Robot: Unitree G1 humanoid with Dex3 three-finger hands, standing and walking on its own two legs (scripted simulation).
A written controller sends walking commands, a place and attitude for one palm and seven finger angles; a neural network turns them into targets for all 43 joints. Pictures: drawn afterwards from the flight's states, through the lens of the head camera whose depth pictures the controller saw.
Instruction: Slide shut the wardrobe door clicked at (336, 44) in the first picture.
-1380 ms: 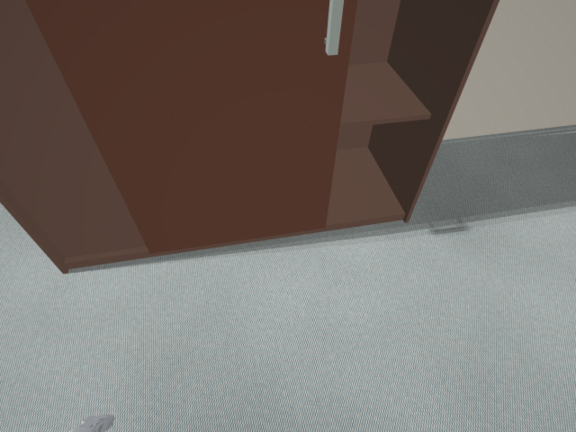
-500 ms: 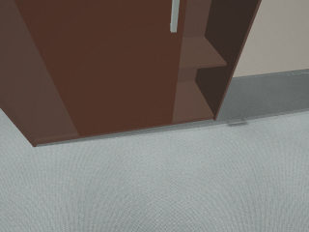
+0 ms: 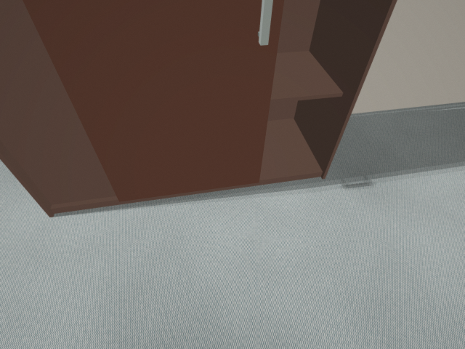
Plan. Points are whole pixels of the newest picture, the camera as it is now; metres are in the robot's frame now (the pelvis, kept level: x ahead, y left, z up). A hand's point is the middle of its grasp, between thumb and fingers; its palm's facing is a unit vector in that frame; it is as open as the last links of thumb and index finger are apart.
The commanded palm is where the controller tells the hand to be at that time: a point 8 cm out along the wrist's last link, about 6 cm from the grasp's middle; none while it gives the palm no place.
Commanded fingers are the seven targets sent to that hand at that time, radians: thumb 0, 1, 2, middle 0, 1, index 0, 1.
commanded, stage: look at it before walking up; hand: left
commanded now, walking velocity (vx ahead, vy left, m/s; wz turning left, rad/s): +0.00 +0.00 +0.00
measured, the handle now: (265, 1) +1.02 -0.03 +0.19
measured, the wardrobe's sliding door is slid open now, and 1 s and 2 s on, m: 0.39 0.39 0.39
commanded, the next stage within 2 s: walk to a spot facing it in 0.06 s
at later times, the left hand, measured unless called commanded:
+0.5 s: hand out of the picture +0.07 +0.21 -0.18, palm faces -0.12 -0.95 -0.29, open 7.4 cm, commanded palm none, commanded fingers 0.00 0.90 0.90 -0.20 -0.30 -0.20 -0.30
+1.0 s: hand out of the picture +0.09 +0.21 -0.18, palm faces -0.29 -0.93 -0.23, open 7.4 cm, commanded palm none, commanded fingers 0.00 0.90 0.90 -0.20 -0.30 -0.20 -0.30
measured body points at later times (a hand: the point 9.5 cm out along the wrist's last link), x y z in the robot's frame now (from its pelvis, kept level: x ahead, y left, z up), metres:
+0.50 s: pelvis -0.01 -0.01 -0.02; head +0.02 -0.02 +0.43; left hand +0.08 +0.26 -0.16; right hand +0.05 -0.27 -0.16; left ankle +0.00 +0.13 -0.75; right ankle -0.01 -0.10 -0.74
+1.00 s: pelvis -0.02 +0.02 -0.01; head +0.00 +0.04 +0.44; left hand +0.11 +0.26 -0.17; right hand -0.01 -0.26 -0.13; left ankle -0.01 +0.14 -0.75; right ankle -0.01 -0.10 -0.74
